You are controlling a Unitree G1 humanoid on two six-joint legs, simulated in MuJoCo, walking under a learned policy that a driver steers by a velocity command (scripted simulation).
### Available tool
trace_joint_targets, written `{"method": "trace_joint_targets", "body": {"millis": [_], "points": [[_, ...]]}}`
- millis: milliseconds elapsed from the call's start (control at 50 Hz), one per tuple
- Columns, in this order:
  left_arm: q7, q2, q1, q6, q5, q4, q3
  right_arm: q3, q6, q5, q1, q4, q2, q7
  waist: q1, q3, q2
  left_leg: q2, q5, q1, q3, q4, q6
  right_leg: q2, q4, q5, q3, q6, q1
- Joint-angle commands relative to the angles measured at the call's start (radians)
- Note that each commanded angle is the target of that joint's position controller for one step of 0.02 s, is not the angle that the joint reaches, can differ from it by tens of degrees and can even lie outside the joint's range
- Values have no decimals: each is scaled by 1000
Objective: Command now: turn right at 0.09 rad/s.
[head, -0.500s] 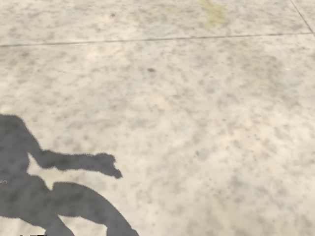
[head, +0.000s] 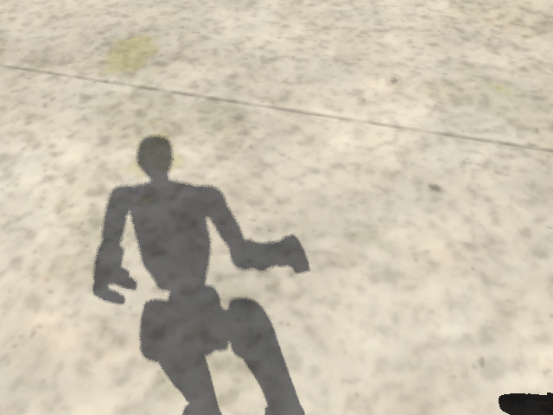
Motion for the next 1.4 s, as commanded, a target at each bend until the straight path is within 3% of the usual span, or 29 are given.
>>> {"method": "trace_joint_targets", "body": {"millis": [20,80,200,240,260,280,300,380,480,600,620,640,660,680,700,740,780,960,1020,1060,1080,1100,1120,1140,1180,1200,1260,1320,1400], "points": [[-9,90,-142,-15,-15,-104,-1,-37,-24,-16,68,-27,-126,-3,-84,-67,-186,74,22,119,61,-86,-34,-205,-181,168,301,-136,-5],[4,222,-90,-3,-49,-116,38,-45,-25,0,25,-44,-117,-6,-56,-39,-187,51,24,69,131,-56,-20,-183,-159,111,357,-121,11],[28,176,-81,37,-66,-173,50,-61,-57,16,95,-5,-87,-2,-42,-139,-145,78,101,90,142,-83,2,-151,-21,336,405,-142,41],[27,153,-76,48,-75,-192,46,-79,-53,4,93,4,-129,-1,-24,-123,58,230,397,223,13,-173,91,-21,144,119,229,-47,-155],[21,140,-45,48,-67,-190,43,-87,-51,-7,101,7,-149,-4,-22,-110,180,397,609,307,-124,-214,191,46,282,-154,110,8,-300],[14,167,-24,49,-56,-182,57,-79,-53,-7,78,-11,-127,-13,-19,-112,173,525,755,310,-179,-212,275,6,523,-396,61,48,-370],[8,190,-18,54,-56,-177,69,-70,-53,1,62,-23,-107,-23,-11,-101,72,534,780,276,-129,-204,281,-46,651,-386,49,71,-383],[-12,101,-80,75,-68,-205,34,-80,-40,13,52,-2,-149,-38,-43,-27,68,390,715,268,137,-219,201,-120,572,-179,-54,120,-414],[-43,111,-181,64,-69,-275,15,-99,-69,33,157,35,-214,-7,-117,-26,91,441,-73,285,156,-405,179,-166,381,-163,-114,60,-366],[-45,111,-135,43,-71,-263,7,-106,-91,41,170,79,-238,31,-72,36,69,450,-8,285,329,-360,123,-132,216,-213,-205,-34,-224],[-58,132,-53,66,47,-225,15,-81,-76,-27,183,95,-199,46,-26,-33,92,404,212,241,459,-190,72,-22,112,-196,-318,-57,-30],[-44,167,141,63,50,-149,44,-72,-72,-8,196,99,-180,51,71,-124,-2,339,482,87,544,144,40,49,84,-169,-305,-93,278],[-28,300,382,61,26,-94,87,-52,-74,-9,104,29,-138,50,208,-181,-226,251,219,-300,547,565,-19,-140,-51,-455,97,-190,555],[-27,394,376,52,-7,-128,95,-36,-92,-48,-84,-91,-76,57,214,-169,-377,97,-245,-681,332,759,-57,-318,-305,-645,666,-280,593],[-25,330,310,49,-13,-137,77,-38,-101,-57,-147,-105,-118,59,199,-63,-181,161,-156,-787,205,799,-48,-365,-320,-498,652,-295,552],[-6,226,255,33,0,-110,40,-27,-115,-38,35,-21,-132,65,64,5,-82,249,4,-635,230,646,-34,-317,-282,-299,396,-252,371],[0,160,149,0,4,-114,5,-20,-94,-43,142,52,-136,76,-14,23,-140,266,99,-471,259,560,-44,-216,-337,-184,232,-202,223],[-4,157,253,-80,-3,10,-14,27,-81,11,-94,19,-60,108,17,156,-87,158,397,-408,339,132,73,-220,-517,496,-148,-105,262],[21,201,234,-81,13,32,-7,23,-73,16,22,74,-87,96,-52,19,-130,39,355,-213,423,99,126,-242,-358,1211,-222,-49,424],[42,247,188,-48,43,23,12,-2,-66,16,295,154,-148,80,-188,-133,-179,-34,199,14,430,135,166,-268,28,1508,-235,-30,471],[46,260,144,-32,45,14,17,-25,-65,12,491,216,-189,69,-284,-192,-157,-33,124,187,392,81,194,-258,339,1447,-237,-32,396],[37,219,99,-37,35,6,7,-55,-60,5,603,245,-242,53,-335,-195,-56,30,12,367,245,16,244,-144,771,988,-252,-36,175],[5,43,164,-63,9,-70,-35,-75,-47,-5,459,228,-320,45,-124,-173,325,290,-129,604,-367,-127,431,83,1170,-181,-146,40,-393],[4,102,116,-87,15,-105,-48,-78,-51,15,373,186,-290,52,-140,-227,154,343,-227,603,-658,-320,476,52,1192,-154,47,7,-516],[0,139,45,-108,19,-117,-56,-56,-63,14,352,212,-172,43,-73,-47,-100,315,-214,324,-504,-395,382,-68,965,-46,66,-23,-454],[2,126,16,-96,35,-129,-63,-47,-76,12,333,220,-154,37,-37,10,-122,268,-115,197,-401,-395,352,-100,887,-65,59,-10,-406],[-1,92,17,-33,64,-142,-84,-36,-112,14,300,217,-156,34,28,85,-93,160,12,-45,-216,-429,336,-150,698,-103,3,41,-330],[-17,72,-182,-32,37,-226,-102,-47,-124,23,303,210,-175,34,-32,142,-55,103,142,-170,-143,-495,302,-156,373,123,-69,79,-261],[-16,62,-269,-40,8,-257,-103,-65,-125,36,366,233,-204,42,-117,62,2,111,512,-4,-138,-427,224,-92,114,364,-96,60,-145]]}}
